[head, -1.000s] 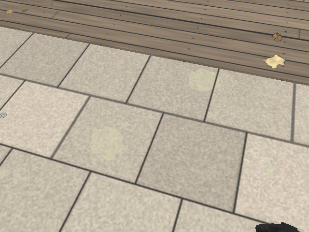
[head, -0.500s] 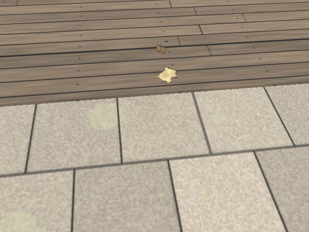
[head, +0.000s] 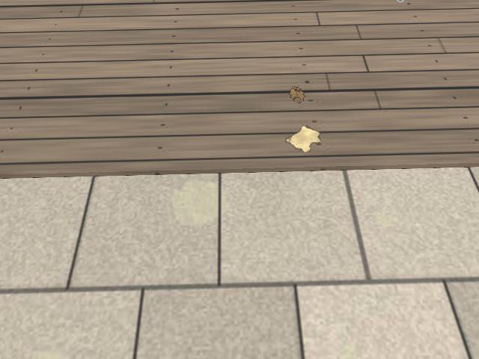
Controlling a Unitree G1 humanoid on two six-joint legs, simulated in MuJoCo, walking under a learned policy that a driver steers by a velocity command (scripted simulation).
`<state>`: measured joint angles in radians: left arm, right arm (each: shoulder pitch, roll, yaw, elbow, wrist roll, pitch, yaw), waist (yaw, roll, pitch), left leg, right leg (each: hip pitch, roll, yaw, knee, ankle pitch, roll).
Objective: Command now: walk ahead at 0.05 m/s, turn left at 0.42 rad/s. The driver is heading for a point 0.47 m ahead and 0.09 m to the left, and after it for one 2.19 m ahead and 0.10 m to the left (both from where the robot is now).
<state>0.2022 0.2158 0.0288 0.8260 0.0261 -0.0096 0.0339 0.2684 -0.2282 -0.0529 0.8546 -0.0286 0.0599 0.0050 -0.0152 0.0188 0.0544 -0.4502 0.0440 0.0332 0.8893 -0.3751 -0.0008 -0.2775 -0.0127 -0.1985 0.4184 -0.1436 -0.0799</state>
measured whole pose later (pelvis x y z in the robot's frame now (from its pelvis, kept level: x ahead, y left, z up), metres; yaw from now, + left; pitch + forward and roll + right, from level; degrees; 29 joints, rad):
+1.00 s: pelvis +0.06 +0.03 +0.01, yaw +22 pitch +2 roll +1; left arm 0.44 0.23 0.05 0.90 0.01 -0.05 0.00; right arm 0.16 -0.28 -0.05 0.79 -0.04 -0.01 0.04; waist 0.07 0.04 -0.01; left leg -0.48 0.02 -0.02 0.72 -0.22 -0.04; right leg -0.04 0.05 0.08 0.25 -0.24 -0.06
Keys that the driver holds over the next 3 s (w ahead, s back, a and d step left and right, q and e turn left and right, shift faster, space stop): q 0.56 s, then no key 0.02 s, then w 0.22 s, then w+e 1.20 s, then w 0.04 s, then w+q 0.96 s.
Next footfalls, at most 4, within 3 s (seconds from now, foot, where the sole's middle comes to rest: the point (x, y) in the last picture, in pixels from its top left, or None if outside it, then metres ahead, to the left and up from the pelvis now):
0.12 left None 0.03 0.11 -0.78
0.68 right None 0.07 -0.07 -0.78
1.12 left None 0.16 0.21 -0.78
1.62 right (231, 351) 0.50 0.06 -0.78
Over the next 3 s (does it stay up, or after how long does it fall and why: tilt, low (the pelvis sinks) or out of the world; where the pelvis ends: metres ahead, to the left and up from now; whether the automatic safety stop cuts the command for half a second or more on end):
stays up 1.08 0.03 0.01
